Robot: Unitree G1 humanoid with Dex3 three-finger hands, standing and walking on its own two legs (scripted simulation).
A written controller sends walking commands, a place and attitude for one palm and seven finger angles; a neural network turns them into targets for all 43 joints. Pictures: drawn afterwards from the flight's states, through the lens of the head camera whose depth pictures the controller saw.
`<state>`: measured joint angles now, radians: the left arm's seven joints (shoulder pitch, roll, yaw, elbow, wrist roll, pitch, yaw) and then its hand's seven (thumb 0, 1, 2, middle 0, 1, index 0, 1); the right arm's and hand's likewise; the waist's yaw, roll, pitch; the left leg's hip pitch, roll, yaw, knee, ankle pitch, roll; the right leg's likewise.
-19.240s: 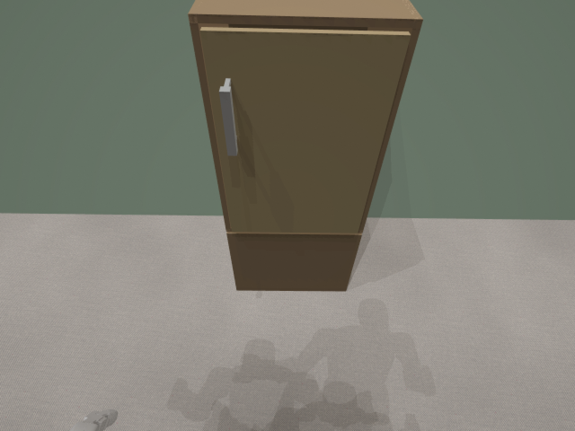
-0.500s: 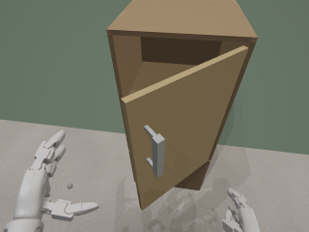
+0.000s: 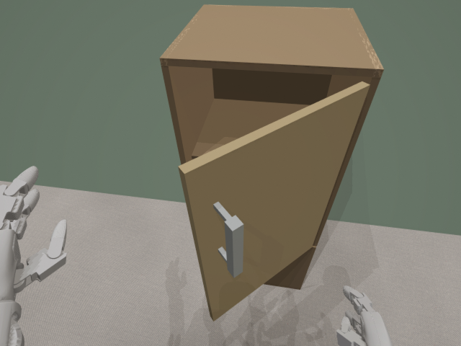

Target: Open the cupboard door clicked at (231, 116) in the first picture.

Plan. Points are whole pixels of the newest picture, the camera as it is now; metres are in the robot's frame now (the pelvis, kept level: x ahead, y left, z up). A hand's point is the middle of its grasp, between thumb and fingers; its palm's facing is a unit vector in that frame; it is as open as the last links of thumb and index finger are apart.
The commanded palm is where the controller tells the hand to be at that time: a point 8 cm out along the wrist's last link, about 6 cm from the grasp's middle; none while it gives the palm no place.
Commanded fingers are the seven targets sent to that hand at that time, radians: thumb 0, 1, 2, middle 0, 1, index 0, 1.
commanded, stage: draw the hand back to the body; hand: left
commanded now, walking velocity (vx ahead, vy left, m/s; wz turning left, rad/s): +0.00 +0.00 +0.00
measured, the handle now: (227, 241) +0.28 +0.05 +0.05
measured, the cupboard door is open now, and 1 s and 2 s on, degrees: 45 45 45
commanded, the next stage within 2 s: step back with the hand held close in 0.36 s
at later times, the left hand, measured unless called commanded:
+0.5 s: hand (58, 254) +0.18 +0.25 +0.16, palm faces +0.45 -0.80 -0.39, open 7.4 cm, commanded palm +0.13 +0.29 +0.18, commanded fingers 0.00 0.90 0.90 -0.20 -0.30 -0.20 -0.30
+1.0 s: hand (15, 291) +0.13 +0.27 +0.15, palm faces +0.38 -0.77 -0.51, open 7.4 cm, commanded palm +0.07 +0.31 +0.18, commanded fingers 0.00 0.90 0.90 -0.20 -0.30 -0.20 -0.30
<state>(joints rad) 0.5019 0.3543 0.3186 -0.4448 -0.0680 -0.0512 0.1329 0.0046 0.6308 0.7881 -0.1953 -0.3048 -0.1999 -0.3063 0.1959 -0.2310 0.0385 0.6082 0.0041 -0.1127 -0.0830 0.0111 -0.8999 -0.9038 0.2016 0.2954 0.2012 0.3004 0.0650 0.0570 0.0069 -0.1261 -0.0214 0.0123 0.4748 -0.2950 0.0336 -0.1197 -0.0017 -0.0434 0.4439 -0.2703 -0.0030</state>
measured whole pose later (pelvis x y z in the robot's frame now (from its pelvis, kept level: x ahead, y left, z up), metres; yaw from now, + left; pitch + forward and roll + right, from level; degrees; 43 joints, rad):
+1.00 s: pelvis -0.08 +0.01 -0.01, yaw -1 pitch -1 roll -1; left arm 0.57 0.44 0.43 -0.51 -0.04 -0.16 0.15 0.01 0.89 0.90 -0.21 -0.31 -0.21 -0.31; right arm 0.18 -0.23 -0.01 0.54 0.02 -0.01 -0.08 0.01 -0.90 -0.90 0.20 0.30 0.20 0.30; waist 0.00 0.00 0.04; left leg -0.32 -0.03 0.05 0.55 -0.21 0.06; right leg -0.32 -0.01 -0.01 0.52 -0.17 0.02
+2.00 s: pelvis -0.27 +0.00 -0.02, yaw -3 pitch +1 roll +1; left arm 0.53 0.42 0.46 -0.44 -0.06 -0.20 0.17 0.01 0.89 0.90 -0.21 -0.31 -0.22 -0.31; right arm 0.27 -0.26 0.00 0.69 0.01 -0.09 -0.07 0.01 -0.90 -0.90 0.20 0.30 0.20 0.30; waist 0.01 -0.02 -0.08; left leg -0.35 -0.04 0.07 0.59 -0.27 0.05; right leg -0.11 -0.01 -0.02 0.64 -0.49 0.01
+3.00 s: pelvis -0.34 +0.03 +0.00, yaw -2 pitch -1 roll +0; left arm 0.57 0.38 0.39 -0.44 -0.04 -0.20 0.14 0.01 0.89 0.90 -0.21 -0.31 -0.21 -0.31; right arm 0.20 -0.18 0.03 0.63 0.00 -0.11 -0.05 0.01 -0.90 -0.90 0.20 0.30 0.20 0.30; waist 0.00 0.00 0.05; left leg -0.19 0.00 0.07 0.49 -0.29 0.03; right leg -0.26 -0.01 -0.04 0.49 -0.20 0.00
